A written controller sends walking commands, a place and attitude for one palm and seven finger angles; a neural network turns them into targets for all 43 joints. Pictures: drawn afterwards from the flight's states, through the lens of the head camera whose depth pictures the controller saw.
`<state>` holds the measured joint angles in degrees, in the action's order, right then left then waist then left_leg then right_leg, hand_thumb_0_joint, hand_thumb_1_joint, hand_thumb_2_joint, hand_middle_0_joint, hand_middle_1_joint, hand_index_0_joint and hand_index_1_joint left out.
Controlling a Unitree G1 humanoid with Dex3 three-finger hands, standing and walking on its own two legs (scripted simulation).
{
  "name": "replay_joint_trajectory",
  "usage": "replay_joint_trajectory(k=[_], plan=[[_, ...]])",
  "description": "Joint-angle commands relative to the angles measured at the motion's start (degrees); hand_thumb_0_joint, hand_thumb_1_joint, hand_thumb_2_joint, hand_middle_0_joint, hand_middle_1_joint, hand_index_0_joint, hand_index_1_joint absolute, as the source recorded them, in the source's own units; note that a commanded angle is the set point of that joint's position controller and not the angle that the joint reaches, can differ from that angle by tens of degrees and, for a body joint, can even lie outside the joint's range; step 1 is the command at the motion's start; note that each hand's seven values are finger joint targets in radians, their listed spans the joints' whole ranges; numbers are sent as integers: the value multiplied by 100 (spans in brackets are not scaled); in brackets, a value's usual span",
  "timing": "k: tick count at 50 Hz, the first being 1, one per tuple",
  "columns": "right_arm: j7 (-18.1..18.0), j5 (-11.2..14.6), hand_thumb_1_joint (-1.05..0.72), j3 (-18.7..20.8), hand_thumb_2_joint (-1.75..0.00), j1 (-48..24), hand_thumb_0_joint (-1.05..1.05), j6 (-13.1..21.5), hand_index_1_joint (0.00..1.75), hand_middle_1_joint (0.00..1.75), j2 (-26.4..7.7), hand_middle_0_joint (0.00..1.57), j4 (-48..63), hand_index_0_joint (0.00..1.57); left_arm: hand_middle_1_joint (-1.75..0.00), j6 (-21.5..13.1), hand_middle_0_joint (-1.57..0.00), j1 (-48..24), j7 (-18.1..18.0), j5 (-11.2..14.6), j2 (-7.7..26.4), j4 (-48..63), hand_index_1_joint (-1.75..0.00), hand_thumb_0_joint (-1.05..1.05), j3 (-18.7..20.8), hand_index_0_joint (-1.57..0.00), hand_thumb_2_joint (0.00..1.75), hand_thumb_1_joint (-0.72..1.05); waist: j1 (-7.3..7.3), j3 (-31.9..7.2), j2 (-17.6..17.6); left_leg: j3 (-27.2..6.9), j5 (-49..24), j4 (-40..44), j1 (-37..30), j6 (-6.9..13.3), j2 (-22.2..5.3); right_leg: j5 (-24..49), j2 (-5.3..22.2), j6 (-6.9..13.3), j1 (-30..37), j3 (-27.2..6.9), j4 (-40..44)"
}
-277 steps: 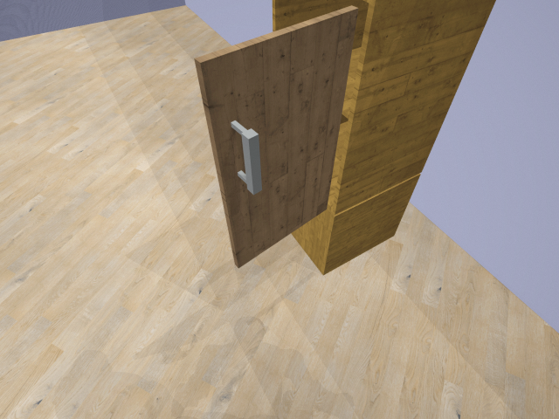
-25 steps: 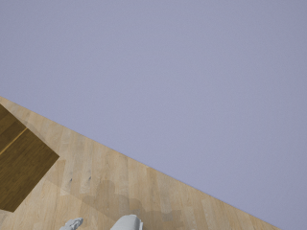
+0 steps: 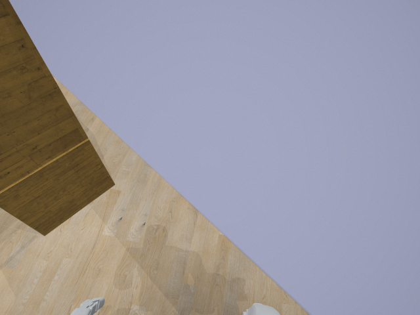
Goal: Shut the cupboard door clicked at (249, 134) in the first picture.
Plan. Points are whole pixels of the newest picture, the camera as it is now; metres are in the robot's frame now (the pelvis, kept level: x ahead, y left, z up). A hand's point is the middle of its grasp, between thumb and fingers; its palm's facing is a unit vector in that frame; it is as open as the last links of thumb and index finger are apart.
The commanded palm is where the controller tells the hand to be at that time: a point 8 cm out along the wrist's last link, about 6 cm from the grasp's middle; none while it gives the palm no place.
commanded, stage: turn to face it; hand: left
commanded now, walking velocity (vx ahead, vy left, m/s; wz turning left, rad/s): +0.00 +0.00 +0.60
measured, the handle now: out of the picture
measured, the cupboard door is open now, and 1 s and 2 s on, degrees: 98 98 98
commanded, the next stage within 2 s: take the last steps up to it in 1.52 s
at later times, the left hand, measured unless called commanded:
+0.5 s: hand out of the picture -0.02 +0.19 -0.19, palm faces +0.35 -0.91 -0.23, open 7.3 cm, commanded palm none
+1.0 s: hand out of the picture -0.03 +0.15 -0.16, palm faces +0.59 -0.77 -0.22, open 7.3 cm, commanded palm none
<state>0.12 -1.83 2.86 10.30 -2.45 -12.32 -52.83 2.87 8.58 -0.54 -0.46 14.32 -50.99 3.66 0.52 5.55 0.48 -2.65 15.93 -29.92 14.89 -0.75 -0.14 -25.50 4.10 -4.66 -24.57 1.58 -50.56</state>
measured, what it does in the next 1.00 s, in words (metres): steps on the spot, turning left: right foot, then left foot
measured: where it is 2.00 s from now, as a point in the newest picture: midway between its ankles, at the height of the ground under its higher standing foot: outside the picture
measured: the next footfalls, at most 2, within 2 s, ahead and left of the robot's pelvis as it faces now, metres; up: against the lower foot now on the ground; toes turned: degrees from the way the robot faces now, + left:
right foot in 0.08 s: +0.06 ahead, -0.14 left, +0.00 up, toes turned -1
left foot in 0.44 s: +0.01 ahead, +0.10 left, +0.00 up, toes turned +22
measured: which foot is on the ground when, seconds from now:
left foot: down 0.00-0.06, up 0.08-0.42, down 0.44-0.74, up 0.76-1.00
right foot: up 0.00-0.06, down 0.08-0.42, up 0.44-0.74, down 0.76-1.00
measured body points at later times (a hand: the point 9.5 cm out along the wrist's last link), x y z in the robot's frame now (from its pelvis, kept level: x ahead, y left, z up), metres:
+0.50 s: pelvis +0.01 -0.02 -0.01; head +0.05 +0.01 +0.43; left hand -0.03 +0.24 -0.17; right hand +0.20 -0.23 -0.14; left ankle -0.03 +0.08 -0.74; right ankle +0.02 -0.15 -0.70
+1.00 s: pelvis +0.03 -0.05 +0.00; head +0.07 -0.01 +0.45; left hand -0.06 +0.19 -0.15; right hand +0.26 -0.20 -0.14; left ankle -0.05 +0.04 -0.70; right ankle +0.10 -0.16 -0.73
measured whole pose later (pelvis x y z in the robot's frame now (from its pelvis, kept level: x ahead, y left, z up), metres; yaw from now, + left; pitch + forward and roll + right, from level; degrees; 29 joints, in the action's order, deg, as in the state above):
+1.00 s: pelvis +0.03 -0.05 +0.00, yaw +38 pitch +0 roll +2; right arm 1.9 -0.9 4.2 7.8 -4.4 -13.5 -53.1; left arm 0.4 12.5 -0.8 -1.7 11.2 -50.9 2.0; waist 0.6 6.2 2.2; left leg 4.3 26.9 -47.2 21.2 -3.1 -0.3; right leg -18.1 9.3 -2.1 -13.1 10.7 -32.1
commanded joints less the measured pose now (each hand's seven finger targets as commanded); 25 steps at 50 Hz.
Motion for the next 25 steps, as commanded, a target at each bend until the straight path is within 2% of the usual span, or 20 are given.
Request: replay_joint_trajectory(k=[1,2,3,4,5,6,7,8,9,11,14,15,17,19,20,21,22,23,24,25], plan=[[-56,46,-90,389,-90,-254,0,62,30,30,-1240,20,469,20,-30,-199,-20,502,-34,5,375,358,-30,0,121,-20,90,90,-197,-732,-1023,-1202,-2085,376,304,722,-1002,847,-332,61,1333,263,1721],[-34,87,-90,385,-90,-322,0,59,30,30,-1097,20,527,20,-30,-265,-20,826,-64,-15,573,299,-30,0,179,-20,90,90,-375,-800,-482,-1050,-1306,-94,789,460,-690,1356,-57,104,2068,33,2614],[17,145,-90,338,-90,-226,0,58,30,30,-693,20,630,20,-30,-343,-20,1036,-127,-121,1152,284,-30,0,299,-20,90,90,-446,-893,1178,-200,519,-1359,1803,-10,124,1720,1426,558,2763,-1533,3387],[42,112,-90,346,-90,-262,0,37,30,30,-667,20,724,20,-30,-320,-20,998,-132,-126,1435,324,-30,0,290,-20,90,90,-462,-809,1807,104,2170,-2931,1816,-125,324,2079,2546,1231,2052,-2240,3564],[59,89,-90,374,-90,-225,0,-37,30,30,-809,20,592,20,-30,-357,-20,750,-158,-100,1126,400,-30,0,234,-20,90,90,-332,-684,1445,-182,1771,-3877,1672,-67,29,1485,2335,1393,1381,-2023,3575],[84,77,-90,381,-90,-256,0,-80,30,30,-686,20,520,20,-30,-329,-20,382,-166,-92,967,477,-30,0,184,-20,90,90,-147,-415,1494,-107,1425,-4318,1784,-123,-81,1353,2023,1304,1096,-1653,3557],[117,55,-90,355,-90,-154,0,-102,30,30,-672,20,425,20,-30,-319,-20,88,-159,-81,747,536,-30,0,118,-20,90,90,9,-339,1426,-29,1021,-4420,1748,-182,-199,1628,1701,1160,1000,-939,3453],[148,78,-90,336,-90,-101,0,-113,30,30,-547,20,385,20,-30,-304,-20,-16,-167,-98,641,567,-30,0,106,-20,90,90,83,-382,1348,121,926,-4156,1616,-228,-227,2058,1549,1079,1026,-469,3358],[163,77,-90,286,-90,-145,0,-102,30,30,-490,20,378,20,-30,-332,-20,55,-168,-110,622,581,-30,0,97,-20,90,90,49,-419,1230,260,949,-3713,1511,-278,-230,2610,1478,1047,1197,-220,3240],[173,103,-90,223,-90,-305,0,-83,30,30,-380,20,395,20,-30,-358,-20,372,-165,-109,733,474,-30,0,135,-20,90,90,-102,-586,1073,518,1072,-2746,1356,-329,-182,3559,1520,1083,1735,65,2967],[185,129,-90,160,-90,-503,0,-31,30,30,-278,20,446,20,-30,-357,-20,771,-155,-122,941,304,-30,0,202,-20,90,90,-307,-746,960,782,1144,-1825,1125,-294,-74,4206,1684,1146,2227,135,2722],[183,134,-90,149,-90,-541,0,-14,30,30,-270,20,469,20,-30,-353,-20,823,-151,-124,987,269,-30,0,218,-20,90,90,-342,-762,1077,851,1167,-1593,1061,-272,-50,4407,1725,1151,2306,151,2640],[161,144,-90,146,-90,-409,0,20,30,30,-331,20,481,20,-30,-339,-20,784,-137,-117,1021,240,-30,0,258,-20,90,90,-257,-877,1148,932,919,-1000,743,-212,-34,4382,1781,1086,2284,250,2418],[153,124,-90,168,-90,-132,0,53,30,30,-456,20,425,20,-30,-309,-20,695,-102,-75,982,236,-30,0,279,-20,90,90,-57,-930,949,952,125,-14,-60,-117,-9,3829,1668,781,1811,546,1953],[145,101,-90,235,-90,219,0,95,30,30,-700,20,335,20,-30,-280,-20,589,-77,-22,906,289,-30,0,266,-20,90,90,187,-1126,385,703,-739,596,-937,17,-240,3297,1530,496,1206,806,1241],[108,34,-90,402,-90,523,0,135,30,30,-1385,20,318,20,-30,-233,-20,579,-32,16,530,484,-30,0,213,-20,90,90,354,-1290,-1391,-1375,-2471,833,-1843,735,-1760,447,714,24,-359,1068,-64],[55,49,-90,476,-90,864,0,85,30,30,-1726,20,224,20,-30,-186,-20,147,-53,-40,392,723,-30,0,89,-20,90,90,540,-1200,-1640,-2129,-3537,956,-1706,1470,-2615,-1449,370,-32,-1011,522,-961],[1,38,-90,438,-90,936,0,108,30,30,-1580,20,182,20,-30,-134,-20,-232,-92,-82,485,784,-30,0,103,-20,90,90,573,-1038,-1030,-2053,-2830,903,-1351,1527,-2429,-1147,371,14,-1080,111,-1389],[-73,23,-90,416,-90,691,0,135,30,30,-1462,20,210,20,-30,-146,-20,-349,-88,-62,387,670,-30,0,127,-20,90,90,461,-813,-1283,-1841,-2703,938,-1038,1410,-2095,-770,354,-10,-1187,-57,-1531],[-99,29,-90,370,-90,335,0,141,30,30,-1303,20,285,20,-30,-132,-20,-245,-63,-46,427,550,-30,0,143,-20,90,90,290,-636,-1229,-1485,-2619,961,-739,1238,-1814,-395,354,-10,-1037,-155,-1547]])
